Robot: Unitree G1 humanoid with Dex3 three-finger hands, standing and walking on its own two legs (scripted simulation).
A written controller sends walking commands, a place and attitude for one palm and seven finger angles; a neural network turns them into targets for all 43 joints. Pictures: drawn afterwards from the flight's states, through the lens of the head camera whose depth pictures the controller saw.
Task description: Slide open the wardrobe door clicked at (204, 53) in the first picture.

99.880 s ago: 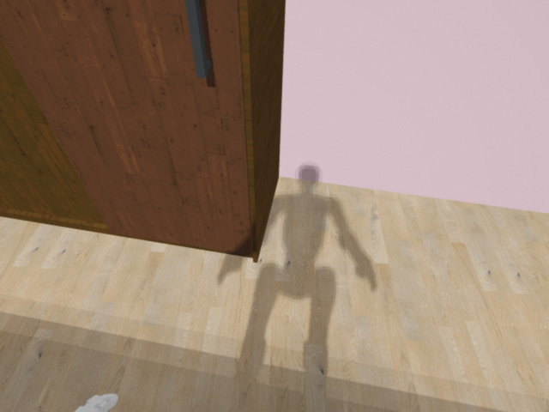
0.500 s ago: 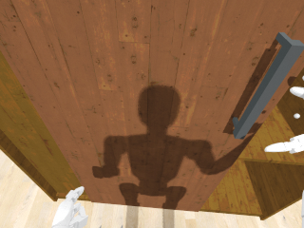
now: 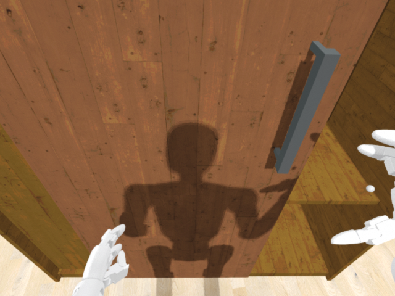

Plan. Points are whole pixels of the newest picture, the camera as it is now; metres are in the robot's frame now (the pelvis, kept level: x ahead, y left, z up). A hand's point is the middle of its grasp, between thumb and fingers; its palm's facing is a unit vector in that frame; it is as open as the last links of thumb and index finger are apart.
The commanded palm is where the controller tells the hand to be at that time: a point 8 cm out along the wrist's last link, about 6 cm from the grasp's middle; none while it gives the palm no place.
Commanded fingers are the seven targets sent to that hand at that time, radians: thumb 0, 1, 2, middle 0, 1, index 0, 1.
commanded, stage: slip the hand off the handle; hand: right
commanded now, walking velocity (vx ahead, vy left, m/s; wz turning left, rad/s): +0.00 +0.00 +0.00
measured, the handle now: (296, 115) +0.36 -0.19 +0.23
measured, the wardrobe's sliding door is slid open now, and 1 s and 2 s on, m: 0.39 0.39 0.39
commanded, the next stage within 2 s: draw the hand back to the body in 0.10 s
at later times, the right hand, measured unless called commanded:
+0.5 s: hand (364, 206) +0.19 -0.23 +0.20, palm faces +0.14 +0.97 -0.18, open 14.7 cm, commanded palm +0.14 -0.29 +0.21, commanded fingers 0.00 0.55 -0.20 0.25 1.15 0.25 1.15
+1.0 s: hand (373, 210) +0.19 -0.25 +0.18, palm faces +0.50 +0.79 -0.37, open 12.9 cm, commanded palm +0.15 -0.28 +0.20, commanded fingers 0.00 -0.17 -0.55 0.22 0.73 0.22 0.73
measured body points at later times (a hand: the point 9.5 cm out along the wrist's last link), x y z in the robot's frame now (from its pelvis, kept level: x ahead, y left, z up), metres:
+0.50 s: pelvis +0.00 +0.01 +0.00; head -0.05 +0.03 +0.45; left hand +0.21 +0.22 -0.05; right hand +0.18 -0.28 +0.21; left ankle +0.00 +0.11 -0.73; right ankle +0.05 -0.09 -0.73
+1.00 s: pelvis +0.01 +0.02 +0.01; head -0.01 +0.04 +0.46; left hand +0.21 +0.24 -0.07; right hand +0.16 -0.29 +0.20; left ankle +0.00 +0.11 -0.73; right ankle +0.05 -0.09 -0.73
